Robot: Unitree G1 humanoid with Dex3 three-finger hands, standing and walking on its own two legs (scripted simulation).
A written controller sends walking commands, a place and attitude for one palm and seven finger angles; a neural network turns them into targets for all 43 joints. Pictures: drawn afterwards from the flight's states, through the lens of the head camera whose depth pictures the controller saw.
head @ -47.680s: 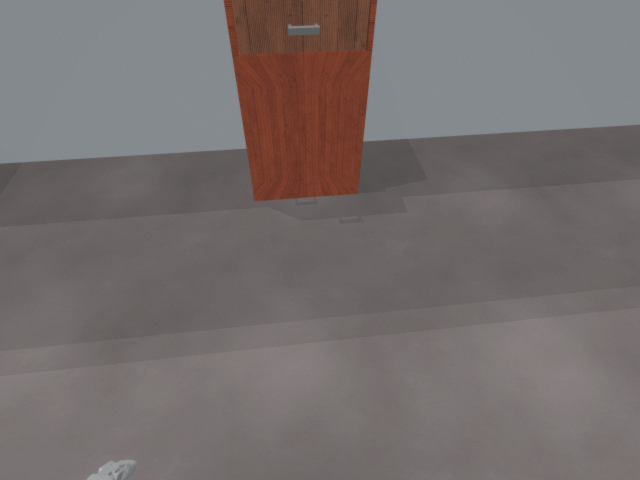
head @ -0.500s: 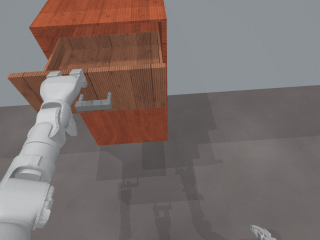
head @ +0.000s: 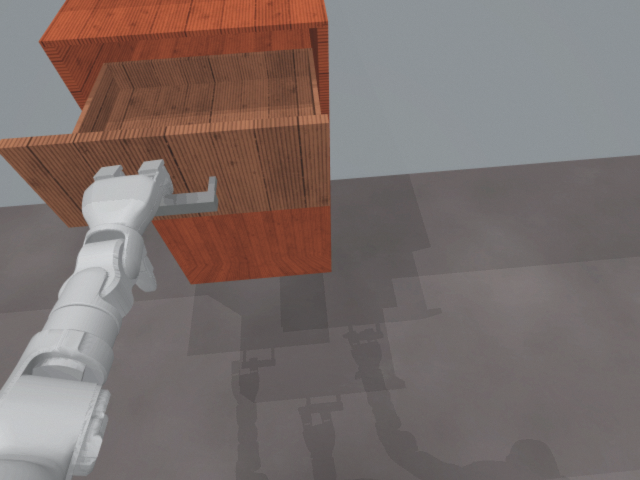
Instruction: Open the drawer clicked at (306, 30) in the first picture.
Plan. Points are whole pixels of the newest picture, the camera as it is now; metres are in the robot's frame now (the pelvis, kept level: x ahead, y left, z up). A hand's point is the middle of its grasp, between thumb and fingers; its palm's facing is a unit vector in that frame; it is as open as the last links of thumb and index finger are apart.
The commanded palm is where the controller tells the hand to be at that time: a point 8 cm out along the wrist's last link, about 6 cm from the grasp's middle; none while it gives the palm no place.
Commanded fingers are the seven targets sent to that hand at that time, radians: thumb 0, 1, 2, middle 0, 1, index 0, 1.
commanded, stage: lower the fingers behind the handle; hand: left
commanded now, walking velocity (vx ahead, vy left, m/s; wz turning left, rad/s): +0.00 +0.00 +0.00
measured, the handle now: (182, 194) +0.51 +0.22 +0.03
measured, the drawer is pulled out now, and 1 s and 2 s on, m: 0.27 0.27 0.27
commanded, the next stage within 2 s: lift the fingers back up to retry in 1.08 s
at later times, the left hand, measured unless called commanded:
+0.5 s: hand (161, 224) +0.44 +0.23 +0.04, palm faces +0.00 +0.02 -1.00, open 13.8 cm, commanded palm +0.42 +0.23 +0.08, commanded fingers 0.00 -0.50 0.30 -0.30 -1.20 -0.30 -1.20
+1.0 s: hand (161, 227) +0.44 +0.23 +0.04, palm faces +0.00 +0.00 -1.00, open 14.1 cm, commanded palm +0.41 +0.23 +0.07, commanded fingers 0.00 -0.50 0.30 -0.30 -1.20 -0.30 -1.20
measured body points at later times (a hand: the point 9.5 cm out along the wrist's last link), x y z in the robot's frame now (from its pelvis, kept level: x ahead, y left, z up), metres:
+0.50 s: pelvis -0.01 -0.01 -0.01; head +0.06 -0.02 +0.44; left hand +0.44 +0.23 +0.10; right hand +0.04 -0.27 -0.14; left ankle -0.02 +0.09 -0.72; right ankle -0.01 -0.12 -0.72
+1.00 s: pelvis -0.02 -0.01 -0.01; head +0.05 -0.02 +0.43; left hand +0.44 +0.23 +0.10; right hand +0.02 -0.29 -0.14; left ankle -0.02 +0.09 -0.72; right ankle -0.01 -0.12 -0.72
